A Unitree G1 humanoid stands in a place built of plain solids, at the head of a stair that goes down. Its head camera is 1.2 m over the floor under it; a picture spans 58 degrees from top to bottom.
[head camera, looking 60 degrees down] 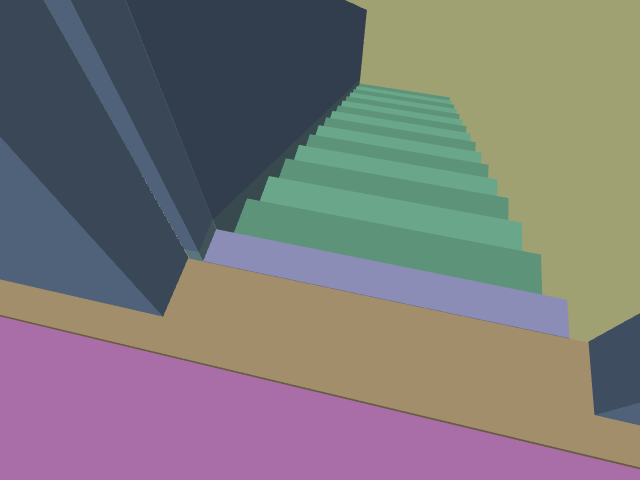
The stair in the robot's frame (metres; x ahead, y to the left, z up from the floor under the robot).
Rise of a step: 0.16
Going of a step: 0.24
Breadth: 1.10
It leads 13 degrees to the right of straight ahead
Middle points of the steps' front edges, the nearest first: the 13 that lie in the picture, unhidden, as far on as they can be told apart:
0.61 -0.20 0.00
0.85 -0.25 -0.16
1.09 -0.31 -0.32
1.32 -0.36 -0.48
1.56 -0.42 -0.64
1.80 -0.47 -0.80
2.04 -0.52 -0.97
2.27 -0.58 -1.13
2.51 -0.63 -1.29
2.75 -0.69 -1.45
2.99 -0.74 -1.61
3.22 -0.80 -1.77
3.46 -0.85 -1.93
